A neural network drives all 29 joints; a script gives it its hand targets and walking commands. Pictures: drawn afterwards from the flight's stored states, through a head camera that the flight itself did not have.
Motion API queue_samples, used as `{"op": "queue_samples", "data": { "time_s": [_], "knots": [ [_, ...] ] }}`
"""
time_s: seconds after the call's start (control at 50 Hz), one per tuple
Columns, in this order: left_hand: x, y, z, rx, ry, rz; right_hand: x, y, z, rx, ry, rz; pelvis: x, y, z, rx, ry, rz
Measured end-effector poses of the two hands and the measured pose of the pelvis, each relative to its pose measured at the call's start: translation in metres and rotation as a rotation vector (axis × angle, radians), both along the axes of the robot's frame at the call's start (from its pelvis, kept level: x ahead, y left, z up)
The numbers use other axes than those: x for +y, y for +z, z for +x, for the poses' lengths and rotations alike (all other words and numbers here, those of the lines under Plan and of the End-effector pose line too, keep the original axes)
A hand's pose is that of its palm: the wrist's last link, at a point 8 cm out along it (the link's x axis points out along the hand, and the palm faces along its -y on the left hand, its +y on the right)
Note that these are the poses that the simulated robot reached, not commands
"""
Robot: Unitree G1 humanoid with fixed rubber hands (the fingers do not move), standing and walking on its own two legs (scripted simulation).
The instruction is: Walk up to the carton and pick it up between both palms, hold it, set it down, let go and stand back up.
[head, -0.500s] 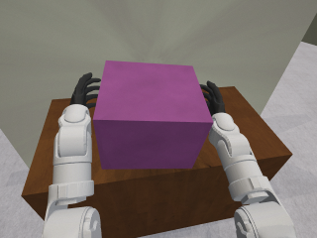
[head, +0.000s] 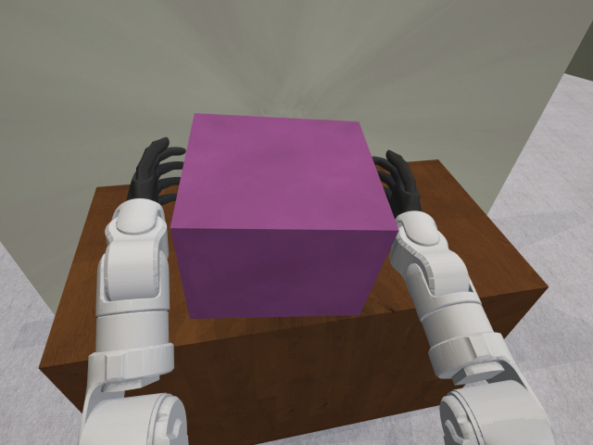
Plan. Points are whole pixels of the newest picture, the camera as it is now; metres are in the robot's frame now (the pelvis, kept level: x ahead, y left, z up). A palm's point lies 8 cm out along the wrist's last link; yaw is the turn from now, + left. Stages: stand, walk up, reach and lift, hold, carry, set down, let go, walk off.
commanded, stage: hold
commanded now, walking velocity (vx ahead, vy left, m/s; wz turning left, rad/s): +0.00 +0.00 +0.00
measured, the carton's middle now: (278, 215) +0.38 +0.01 +0.14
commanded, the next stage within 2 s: none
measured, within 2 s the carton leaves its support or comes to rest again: neither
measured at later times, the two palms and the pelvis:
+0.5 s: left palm (145, 198) +0.36 +0.17 +0.19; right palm (402, 211) +0.35 -0.15 +0.17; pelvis -0.01 +0.00 +0.00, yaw +0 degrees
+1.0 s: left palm (147, 199) +0.36 +0.17 +0.19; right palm (402, 209) +0.36 -0.15 +0.17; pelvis +0.00 +0.00 +0.00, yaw +0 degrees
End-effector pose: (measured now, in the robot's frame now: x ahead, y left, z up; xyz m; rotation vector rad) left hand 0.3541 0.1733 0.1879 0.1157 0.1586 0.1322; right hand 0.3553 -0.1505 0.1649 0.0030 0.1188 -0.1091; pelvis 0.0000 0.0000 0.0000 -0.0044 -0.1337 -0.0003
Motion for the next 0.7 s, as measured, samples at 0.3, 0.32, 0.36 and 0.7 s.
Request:
{"op": "queue_samples", "data": {
  "time_s": [0.3, 0.32, 0.36, 0.7],
  "knots": [
    [0.0006, 0.0013, -0.0016, -0.001, -0.007, -0.010, 0.0005, 0.0022, -0.0043, 0.000, -0.009, -0.007, 0.0007, 0.0000, -0.0043, -0.004, -0.003, -0.001],
    [0.0006, 0.0013, -0.0014, 0.001, -0.008, -0.010, 0.0006, 0.0021, -0.0043, 0.001, -0.009, -0.007, 0.0008, 0.0000, -0.0048, -0.004, -0.003, -0.001],
    [0.0006, 0.0011, -0.0005, 0.006, -0.008, -0.011, 0.0006, 0.0016, -0.0040, 0.006, -0.011, -0.006, 0.0011, 0.0000, -0.0056, -0.003, -0.003, -0.001],
    [0.0019, 0.0001, 0.0046, 0.010, -0.008, -0.005, 0.0020, -0.0007, 0.0013, 0.010, -0.010, -0.003, 0.0035, 0.0002, -0.0027, 0.005, -0.004, -0.001]
  ]
}}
